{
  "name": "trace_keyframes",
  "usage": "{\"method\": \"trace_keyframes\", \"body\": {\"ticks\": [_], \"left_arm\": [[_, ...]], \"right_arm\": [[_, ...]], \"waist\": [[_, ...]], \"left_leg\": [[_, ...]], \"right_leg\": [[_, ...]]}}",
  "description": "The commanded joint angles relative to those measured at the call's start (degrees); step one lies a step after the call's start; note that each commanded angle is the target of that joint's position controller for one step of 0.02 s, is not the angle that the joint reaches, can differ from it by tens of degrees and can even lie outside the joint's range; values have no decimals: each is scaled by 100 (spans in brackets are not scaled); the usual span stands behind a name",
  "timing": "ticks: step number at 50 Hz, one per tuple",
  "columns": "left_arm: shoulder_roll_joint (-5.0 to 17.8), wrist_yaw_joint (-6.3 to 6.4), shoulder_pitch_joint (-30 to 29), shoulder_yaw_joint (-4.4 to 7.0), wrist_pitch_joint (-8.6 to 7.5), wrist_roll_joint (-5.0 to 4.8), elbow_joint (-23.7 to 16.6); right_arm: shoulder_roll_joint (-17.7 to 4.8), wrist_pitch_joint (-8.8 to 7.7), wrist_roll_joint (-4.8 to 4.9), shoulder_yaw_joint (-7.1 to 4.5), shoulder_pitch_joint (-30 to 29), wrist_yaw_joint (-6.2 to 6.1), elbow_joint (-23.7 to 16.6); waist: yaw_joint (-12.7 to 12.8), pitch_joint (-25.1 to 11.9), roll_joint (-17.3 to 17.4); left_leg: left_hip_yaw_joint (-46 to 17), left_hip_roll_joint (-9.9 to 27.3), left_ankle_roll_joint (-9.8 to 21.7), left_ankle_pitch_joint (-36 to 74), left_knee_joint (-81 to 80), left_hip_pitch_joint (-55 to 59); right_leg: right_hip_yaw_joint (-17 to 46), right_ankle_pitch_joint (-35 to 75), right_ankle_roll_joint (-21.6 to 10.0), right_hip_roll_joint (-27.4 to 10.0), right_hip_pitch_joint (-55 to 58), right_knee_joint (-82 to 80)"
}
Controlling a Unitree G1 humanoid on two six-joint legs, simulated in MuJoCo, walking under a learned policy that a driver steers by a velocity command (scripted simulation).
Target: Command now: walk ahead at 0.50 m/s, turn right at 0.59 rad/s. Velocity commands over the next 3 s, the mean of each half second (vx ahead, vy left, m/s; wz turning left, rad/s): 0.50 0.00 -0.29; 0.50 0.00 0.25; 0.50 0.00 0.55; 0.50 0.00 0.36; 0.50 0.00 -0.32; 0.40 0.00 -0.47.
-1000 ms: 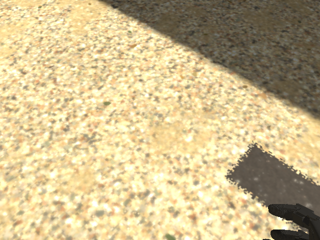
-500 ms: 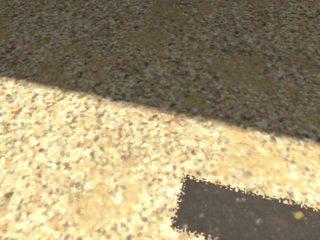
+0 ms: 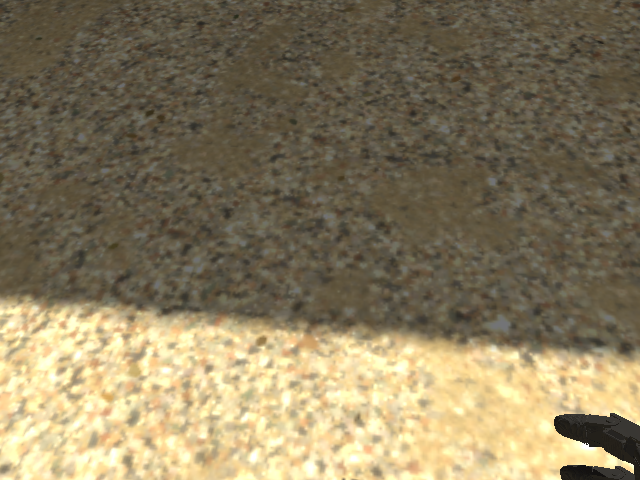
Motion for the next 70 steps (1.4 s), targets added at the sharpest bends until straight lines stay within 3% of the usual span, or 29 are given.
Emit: {"method": "trace_keyframes", "body": {"ticks": [1,2,3,4,5,6,7,11,16,23,26,27,28,29,30,33,39,44,48,51,53,54,55,56,57,58,60,64,70], "left_arm": [[796,38,-152,207,-3,13,-335],[539,11,-193,111,-16,51,-406],[185,14,7,-26,-28,195,-498],[62,7,871,-74,-94,-73,-613],[669,29,709,18,-95,-130,-365],[890,14,36,79,-82,-67,-440],[798,20,-314,66,-81,6,-509],[385,-79,-497,3,-115,43,-621],[134,-160,-1299,-162,-182,109,-868],[313,-295,-2163,-142,-253,28,-1140],[717,-258,-965,87,-250,94,-787],[1061,-195,21,215,-223,134,-585],[1645,-167,442,322,-175,190,-510],[1158,-180,516,201,-171,126,-504],[911,-186,131,101,-197,117,-517],[432,-223,-723,-38,-301,203,-523],[558,-159,-736,52,-496,264,-166],[739,-64,-506,82,-447,205,63],[851,-35,-108,131,-268,117,316],[1033,32,-187,180,-111,82,319],[1152,108,-293,204,-8,80,269],[1128,144,-368,177,-13,76,207],[470,71,109,-33,-144,272,-37],[328,-35,34,-150,-398,208,-170],[788,-126,-723,-22,-566,-34,-321],[763,-142,-988,-46,-650,-94,-445],[782,-71,-926,16,-613,149,-352],[527,-60,-849,-18,-378,237,-425],[351,-144,-2102,-127,-433,135,-757]], "right_arm": [[-823,-180,13,-309,293,-14,-267],[-1019,-211,-70,-393,955,-53,-158],[-1336,-185,-109,-451,1846,-93,-61],[-1663,-115,-136,-531,2132,-12,221],[-1002,-107,-5,-394,1894,18,105],[-684,-71,7,-304,1642,-2,86],[-630,-37,-56,-255,1404,2,70],[-481,-64,-62,-182,1332,-24,284],[-907,-5,38,-270,1509,-73,492],[-1120,175,145,-281,2075,-86,871],[-1113,256,150,-251,1983,-131,911],[-872,240,37,-136,1938,-146,795],[-254,136,-36,66,2461,-130,610],[-634,41,60,-11,2337,-100,716],[-965,-1,216,-117,1939,-62,587],[-815,117,116,-150,1603,-89,585],[-472,357,94,-132,1389,-119,529],[-272,300,60,-38,507,44,238],[-250,298,74,-1,-95,186,-142],[-411,316,83,-83,6,280,-321],[-775,351,101,-294,1007,250,-161],[-1129,377,108,-490,1961,157,58],[-1784,423,107,-651,2416,28,134],[-1719,359,110,-581,2374,38,-22],[-1290,320,56,-461,2329,39,-2],[-1098,281,67,-414,2035,28,-11],[-761,268,41,-304,1343,-2,-179],[-901,251,12,-339,1224,-108,-270],[-1078,350,97,-405,1785,-229,-83]], "waist": [[-559,-285,-978],[-884,-852,-804],[-1100,-1740,64],[-625,-2007,2105],[-808,-1389,1074],[-944,-712,513],[-857,-397,100],[-587,-170,351],[-769,-25,179],[-934,144,278],[-201,-564,174],[224,-1285,-168],[16,-1962,-1644],[166,-2144,-1508],[105,-1261,-1182],[-401,-318,-800],[-558,25,-532],[-229,283,-408],[-32,449,-365],[-267,151,-626],[-869,-494,-771],[-1382,-972,-553],[-1113,-1595,779],[-1031,-2423,867],[-1322,-1885,337],[-1157,-1176,100],[-649,-471,-198],[-394,-268,-11],[-918,-157,246]], "left_leg": [[155,-80,292,-325,-324,1231],[-122,321,559,-379,-262,2411],[-1265,1337,877,-694,-181,3898],[-4150,2355,1814,-2283,-944,5097],[-4099,2191,1659,-3435,-1215,4669],[-3043,1908,1418,-3099,-1225,3986],[-2384,1658,1332,-2309,-1294,3343],[-1166,1217,1423,-675,-1667,2491],[-405,1156,1488,12,-1990,2371],[-116,1383,1204,367,-1677,2866],[313,1076,897,2093,-157,2743],[551,810,673,1258,1307,1830],[778,-130,265,-1826,3483,-373],[-22,-102,303,-3334,4344,-1074],[-83,186,384,-2975,4558,-1493],[-12,730,354,-1828,3823,-861],[-268,643,134,-464,2883,-977],[253,522,226,677,1342,-747],[523,437,431,165,791,-1153],[985,58,703,-711,700,-597],[1209,-382,993,-1044,620,826],[854,-374,1254,-719,231,2425],[-1649,1118,2092,-704,290,4725],[-4342,1979,2905,-1472,-731,5657],[-3606,1771,2510,-1502,-994,5351],[-2783,1536,2263,-1212,-1037,4525],[-1784,1089,1990,-137,-1227,2920],[-1132,764,1998,702,-1537,1702],[-957,430,1501,-383,-1330,1401]], "right_leg": [[1244,1996,-557,-1281,-309,212],[971,2042,-370,-972,-633,1198],[316,560,-125,-493,-1409,2854],[-108,-1429,174,8,-3452,4444],[121,-1038,245,-425,-3960,4988],[-51,-499,262,-585,-4024,5013],[-213,-163,277,-749,-3829,4874],[-462,233,293,-1077,-3331,3820],[-838,1374,426,-1194,-3243,2073],[-1064,1775,224,-906,-2643,710],[-1347,1666,-135,-585,-718,259],[-619,1726,-439,-1273,835,443],[1997,800,-1308,-2695,2607,-16],[2978,74,-1444,-2892,2562,-584],[2155,56,-1209,-2746,1882,-685],[526,1108,-842,-2106,70,-1226],[-848,2352,-790,-1989,-335,-1759],[-1681,2541,-543,-1888,-102,-1879],[-1906,3135,-479,-2161,893,-1500],[-2140,5416,-304,-2229,1292,-643],[-2303,6750,-125,-2107,1081,885],[-2381,5977,94,-1884,163,2255],[-2300,1764,454,-1153,-2286,4391],[-1020,-1381,557,-240,-3660,5608],[-497,-982,421,-637,-4265,5699],[-580,-461,318,-887,-4318,5252],[-640,84,415,-1243,-3586,4288],[-842,619,775,-1220,-2985,3305],[-897,2601,870,-706,-2281,933]]}}
Next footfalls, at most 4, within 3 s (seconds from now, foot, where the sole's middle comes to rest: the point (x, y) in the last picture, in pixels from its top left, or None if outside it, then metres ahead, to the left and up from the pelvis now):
0.04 left None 0.20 0.13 -0.77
0.54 right None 0.43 -0.16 -0.77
1.08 left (352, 359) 0.74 0.06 -0.77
1.54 right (414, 252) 1.05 -0.08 -0.77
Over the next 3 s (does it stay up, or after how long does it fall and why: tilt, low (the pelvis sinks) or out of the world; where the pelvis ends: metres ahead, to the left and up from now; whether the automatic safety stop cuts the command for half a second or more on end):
stays up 1.56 0.28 0.00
